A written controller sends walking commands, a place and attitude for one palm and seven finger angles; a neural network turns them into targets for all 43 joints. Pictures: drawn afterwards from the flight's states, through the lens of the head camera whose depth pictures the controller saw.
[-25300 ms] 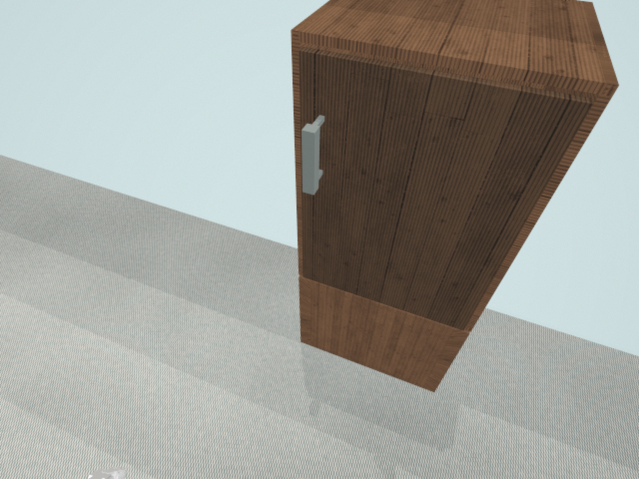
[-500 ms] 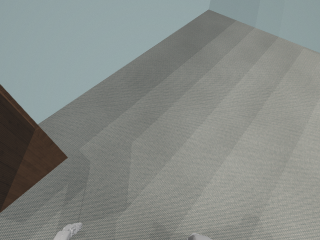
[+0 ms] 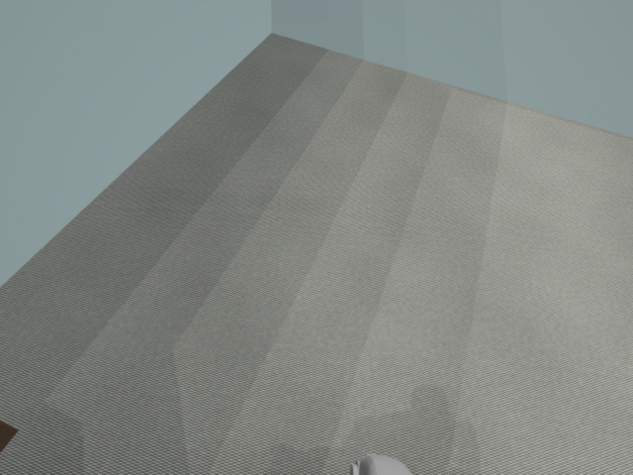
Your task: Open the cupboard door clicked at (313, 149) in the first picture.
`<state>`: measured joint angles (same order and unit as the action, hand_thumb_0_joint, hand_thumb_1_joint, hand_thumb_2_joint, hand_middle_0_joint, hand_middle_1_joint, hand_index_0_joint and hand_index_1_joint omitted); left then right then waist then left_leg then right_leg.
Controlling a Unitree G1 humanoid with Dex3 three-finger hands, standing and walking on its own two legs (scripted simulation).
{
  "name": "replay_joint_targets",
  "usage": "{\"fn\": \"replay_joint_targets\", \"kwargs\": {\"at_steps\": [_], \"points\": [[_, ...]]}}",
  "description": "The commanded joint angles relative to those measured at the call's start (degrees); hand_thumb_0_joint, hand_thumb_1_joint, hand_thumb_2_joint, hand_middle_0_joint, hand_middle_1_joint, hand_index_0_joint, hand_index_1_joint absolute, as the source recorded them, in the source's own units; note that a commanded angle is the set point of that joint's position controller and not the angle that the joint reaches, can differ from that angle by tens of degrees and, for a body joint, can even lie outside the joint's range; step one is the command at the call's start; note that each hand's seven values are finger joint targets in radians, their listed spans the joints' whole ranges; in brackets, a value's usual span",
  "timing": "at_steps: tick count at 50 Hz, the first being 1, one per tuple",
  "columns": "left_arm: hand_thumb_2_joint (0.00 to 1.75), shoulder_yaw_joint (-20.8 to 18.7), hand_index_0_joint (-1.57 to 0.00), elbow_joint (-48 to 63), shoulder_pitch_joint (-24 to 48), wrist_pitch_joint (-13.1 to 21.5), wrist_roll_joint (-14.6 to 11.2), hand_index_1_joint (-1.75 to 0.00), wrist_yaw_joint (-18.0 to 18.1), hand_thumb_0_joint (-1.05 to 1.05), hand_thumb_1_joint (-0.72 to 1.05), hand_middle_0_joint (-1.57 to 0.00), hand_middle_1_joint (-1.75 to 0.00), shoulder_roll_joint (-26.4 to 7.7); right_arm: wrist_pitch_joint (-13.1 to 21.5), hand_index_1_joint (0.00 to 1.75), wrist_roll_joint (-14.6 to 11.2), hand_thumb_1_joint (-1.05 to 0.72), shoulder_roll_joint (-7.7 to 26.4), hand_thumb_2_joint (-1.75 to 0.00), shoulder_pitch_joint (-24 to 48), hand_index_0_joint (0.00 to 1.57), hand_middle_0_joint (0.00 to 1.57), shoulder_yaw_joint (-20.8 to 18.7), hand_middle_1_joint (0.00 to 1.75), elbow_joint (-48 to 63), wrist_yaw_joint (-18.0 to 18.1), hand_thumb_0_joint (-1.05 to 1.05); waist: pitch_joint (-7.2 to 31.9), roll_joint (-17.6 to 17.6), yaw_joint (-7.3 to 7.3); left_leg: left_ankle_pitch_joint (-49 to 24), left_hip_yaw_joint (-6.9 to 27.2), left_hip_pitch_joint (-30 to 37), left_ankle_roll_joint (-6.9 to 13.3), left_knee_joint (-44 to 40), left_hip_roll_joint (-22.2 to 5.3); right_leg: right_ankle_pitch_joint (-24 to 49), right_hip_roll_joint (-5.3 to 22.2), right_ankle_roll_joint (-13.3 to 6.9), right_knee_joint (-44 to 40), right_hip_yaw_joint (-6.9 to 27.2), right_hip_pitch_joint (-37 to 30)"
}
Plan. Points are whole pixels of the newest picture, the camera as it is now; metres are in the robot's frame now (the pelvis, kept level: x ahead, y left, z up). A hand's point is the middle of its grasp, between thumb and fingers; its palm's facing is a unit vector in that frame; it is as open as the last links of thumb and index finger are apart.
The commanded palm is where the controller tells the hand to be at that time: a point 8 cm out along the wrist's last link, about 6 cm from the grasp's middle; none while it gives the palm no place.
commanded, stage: walk to a spot facing it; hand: left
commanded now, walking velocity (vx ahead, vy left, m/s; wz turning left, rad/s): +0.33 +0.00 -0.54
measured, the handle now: out of the picture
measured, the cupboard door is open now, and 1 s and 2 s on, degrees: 41 41 41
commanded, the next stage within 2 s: turn to face it in 0.72 s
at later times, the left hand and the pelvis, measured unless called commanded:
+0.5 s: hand (274, 338) +0.34 +0.08 -0.16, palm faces -0.21 -0.95 -0.21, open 7.1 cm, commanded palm none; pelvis +0.21 -0.08 +0.00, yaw -13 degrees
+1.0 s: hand (325, 235) +0.58 +0.01 -0.18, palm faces -0.29 -0.94 -0.20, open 7.4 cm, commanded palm none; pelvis +0.44 -0.15 -0.02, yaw -18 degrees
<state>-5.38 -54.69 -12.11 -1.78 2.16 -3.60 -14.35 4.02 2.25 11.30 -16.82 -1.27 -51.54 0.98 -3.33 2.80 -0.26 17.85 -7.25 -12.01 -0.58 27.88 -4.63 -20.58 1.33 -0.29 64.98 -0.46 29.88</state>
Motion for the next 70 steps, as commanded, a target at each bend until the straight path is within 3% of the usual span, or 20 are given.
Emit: {"fn": "replay_joint_targets", "kwargs": {"at_steps": [1,7,11,12,13,15,19,29,32,34,35,38,41,47,49,50,52,60,62,70], "points": [[0.9,1.53,-0.2,7.6,9.29,2.31,-0.53,-0.3,-0.77,0.0,0.9,-0.2,-0.3,0.69,1.17,0.3,-0.33,-0.9,8.71,-0.9,-10.72,0.2,0.2,-1.91,0.3,-1.74,1.14,0.0,2.89,-12.13,3.26,-33.23,3.19,15.97,4.05,-10.94,-12.79,5.89,2.85,0.65,-5.26,-2.64,12.45],[0.9,1.93,-0.2,8.46,16.22,1.7,-0.64,-0.3,-0.75,0.0,0.9,-0.2,-0.3,0.44,0.27,0.3,0.03,-0.9,8.14,-0.9,-13.02,0.2,0.2,-1.51,0.3,-4.38,0.77,0.0,-2.01,-13.16,3.92,-33.28,-3.03,10.9,4.14,-12.17,-14.09,8.68,0.77,-1.55,-22.34,-7.52,1.89],[0.9,0.45,-0.2,3.13,-1.09,2.63,-0.53,-0.3,0.38,0.0,0.9,-0.2,-0.3,-3.67,-0.26,0.3,-0.78,-0.9,10.38,-0.9,-8.74,0.2,0.2,-1.55,0.3,-4.4,0.59,0.0,5.47,-9.84,-5.77,-48.77,-6.89,2.97,1.65,10.29,-12.5,7.77,-4.09,-5.85,-30.66,-9.74,-27.55],[0.9,-1.29,-0.2,0.27,-11.52,3.34,-0.28,-0.3,1.22,0.0,0.9,-0.2,-0.3,-9.46,-0.03,0.3,-1.91,-0.9,8.47,-0.9,-6.62,0.2,0.2,-1.25,0.3,-3.01,-0.15,0.0,12.18,-0.43,-10.52,-33.22,-8.75,-11.1,-0.36,27.12,-8.43,4.37,5.65,-9.38,-34.36,2.37,-45.42],[0.9,-2.69,-0.2,-0.93,-16.99,3.46,-1.08,-0.3,2.06,0.0,0.9,-0.2,-0.3,-15.67,0.09,0.3,-2.96,-0.9,4.4,-0.9,-6.37,0.2,0.2,-1.0,0.3,-0.53,0.14,0.0,18.08,13.27,-10.45,17.57,-5.3,-26.66,-3.06,48.63,1.2,9.87,24.51,-16.66,-44.22,33.33,-53.2],[0.9,-1.78,-0.2,1.54,-6.43,2.77,-2.26,-0.3,3.25,0.0,0.9,-0.2,-0.3,-12.49,-0.49,0.3,-2.05,-0.9,6.04,-0.9,0.55,0.2,0.2,-2.22,0.3,0.16,0.15,0.0,5.69,4.09,-5.91,9.39,6.53,-31.18,-1.64,53.41,-4.46,-0.46,22.52,-15.58,-51.02,29.14,-34.51],[0.9,0.5,-0.2,3.07,1.93,4.64,-1.09,-0.3,3.56,0.0,0.9,-0.2,-0.3,-5.19,-2.94,0.3,-0.59,-0.9,2.98,-0.9,-5.21,0.2,0.2,-1.9,0.3,-4.39,-0.71,0.0,2.46,2.98,2.2,1.06,4.67,-17.5,-2.78,35.23,-5.43,9.7,12.52,-10.96,-53.16,9.55,-15.55],[0.9,0.42,-0.2,-3.29,-6.95,6.38,-1.39,-0.3,3.34,0.0,0.9,-0.2,-0.3,-4.99,-1.13,0.3,-1.01,-0.9,2.41,-0.9,10.8,0.2,0.2,-2.23,0.3,0.43,-2.31,0.0,-0.07,3.52,-1.16,-6.14,2.28,-16.57,-1.6,9.55,-0.4,25.02,11.18,-10.09,-49.87,9.7,-26.33],[0.9,0.37,-0.2,-3.69,-6.02,6.29,-1.78,-0.3,3.57,0.0,0.9,-0.2,-0.3,-5.0,-0.27,0.3,-0.58,-0.9,4.93,-0.9,2.49,0.2,0.2,-2.72,0.3,-2.83,-1.29,0.0,3.54,0.52,3.8,-10.02,0.3,1.45,0.53,-0.3,2.23,37.17,7.32,-6.92,-36.7,5.54,-22.23],[0.9,1.27,-0.2,-1.81,-9.18,6.31,-2.34,-0.3,3.01,0.0,0.9,-0.2,-0.3,-0.89,0.16,0.3,0.81,-0.9,15.2,-0.9,-12.75,0.2,0.2,-4.91,0.3,-6.23,-0.16,0.0,15.82,-17.66,8.17,-15.76,28.88,28.3,12.47,-4.65,-21.5,-0.6,-3.34,-1.93,-3.15,-3.07,0.87],[0.9,1.59,-0.2,0.44,-4.31,6.58,-1.75,-0.3,3.11,0.0,0.9,-0.2,-0.3,-1.85,-0.88,0.3,0.13,-0.9,15.49,-0.9,-13.89,0.2,0.2,-4.66,0.3,-5.66,0.15,0.0,11.85,-12.57,8.94,-15.6,34.8,22.97,15.75,-8.58,-25.79,-12.04,-2.54,-2.1,6.9,0.47,5.35],[0.9,0.69,-0.2,0.65,0.83,4.92,-0.96,-0.3,2.19,0.0,0.9,-0.2,-0.3,-1.0,0.16,0.3,-0.11,-0.9,8.15,-0.9,-3.05,0.2,0.2,-2.81,0.3,-3.5,0.44,0.0,-0.34,-10.76,3.79,-9.46,22.16,4.5,10.63,-14.67,-20.58,-2.06,4.49,-0.58,10.83,3.05,9.07],[0.9,0.92,-0.2,0.22,-2.26,2.9,-0.88,-0.3,1.16,0.0,0.9,-0.2,-0.3,1.31,0.56,0.3,-0.36,-0.9,8.31,-0.9,0.85,0.2,0.2,-2.59,0.3,-3.38,0.68,0.0,3.44,-12.09,0.31,-19.51,5.69,2.1,7.53,-13.25,-15.48,0.27,5.84,0.83,-6.11,-0.07,0.86],[0.9,1.37,-0.2,-3.79,-8.64,4.11,-0.55,-0.3,2.45,0.0,0.9,-0.2,-0.3,-0.13,-1.69,0.3,-1.21,-0.9,6.65,-0.9,1.62,0.2,0.2,-2.16,0.3,-5.92,-0.15,0.0,3.84,-4.0,-2.83,-5.26,2.4,-9.96,3.07,-1.91,-5.26,12.93,1.49,1.47,-34.67,-6.42,-25.4],[0.9,-0.16,-0.2,-4.11,-11.03,4.49,-0.55,-0.3,3.44,0.0,0.9,-0.2,-0.3,-9.56,-2.66,0.3,-1.59,-0.9,1.96,-0.9,-0.53,0.2,0.2,-1.27,0.3,-5.08,-0.82,0.0,4.48,12.48,-3.84,16.47,-2.11,-18.95,-1.2,14.62,3.01,6.76,21.61,-5.72,-48.15,14.65,-28.78],[0.9,-0.17,-0.2,-3.09,-10.31,3.56,-0.69,-0.3,3.83,0.0,0.9,-0.2,-0.3,-10.89,-3.4,0.3,-1.47,-0.9,2.46,-0.9,0.1,0.2,0.2,-1.4,0.3,-4.49,-1.05,0.0,3.62,8.12,-4.29,20.01,0.58,-15.57,-0.52,22.62,2.23,0.46,24.92,-8.61,-52.04,16.07,-23.48],[0.9,-0.39,-0.2,-2.47,-5.76,3.7,-0.67,-0.3,4.79,0.0,0.9,-0.2,-0.3,-8.08,-3.67,0.3,-1.72,-0.9,3.53,-0.9,2.11,0.2,0.2,-2.05,0.3,-4.76,-0.41,0.0,2.6,17.52,-3.58,16.61,5.03,-20.66,-0.8,34.71,-0.57,16.57,24.64,-10.14,-50.05,13.41,-24.11],[0.9,-0.11,-0.2,0.67,1.18,2.34,-1.65,-0.3,4.87,0.0,0.9,-0.2,-0.3,-4.52,-4.45,0.3,-1.13,-0.9,2.49,-0.9,-5.59,0.2,0.2,-2.08,0.3,-5.95,-1.73,0.0,5.19,-2.81,2.25,-10.64,0.85,-0.01,-1.16,-0.94,0.3,17.92,16.01,-0.17,-31.25,-10.52,-15.39],[0.9,1.01,-0.2,4.84,3.46,1.33,-2.12,-0.3,4.89,0.0,0.9,-0.2,-0.3,-0.41,-4.04,0.3,-0.22,-0.9,12.28,-0.9,-10.41,0.2,0.2,-4.36,0.3,-4.81,-0.51,0.0,7.66,-22.7,5.43,-39.62,30.47,5.73,12.56,-7.78,-20.49,-19.45,4.62,5.22,-9.75,-7.71,-0.31],[0.9,0.92,-0.2,5.1,7.78,1.06,-1.96,-0.3,4.3,0.0,0.9,-0.2,-0.3,-0.45,-3.83,0.3,-0.56,-0.9,10.84,-0.9,-2.51,0.2,0.2,-4.35,0.3,-2.24,0.93,0.0,7.67,-12.68,2.94,-45.54,16.31,7.56,8.69,-2.29,-10.56,-6.14,1.85,4.93,-14.15,-1.7,-1.54]]}}
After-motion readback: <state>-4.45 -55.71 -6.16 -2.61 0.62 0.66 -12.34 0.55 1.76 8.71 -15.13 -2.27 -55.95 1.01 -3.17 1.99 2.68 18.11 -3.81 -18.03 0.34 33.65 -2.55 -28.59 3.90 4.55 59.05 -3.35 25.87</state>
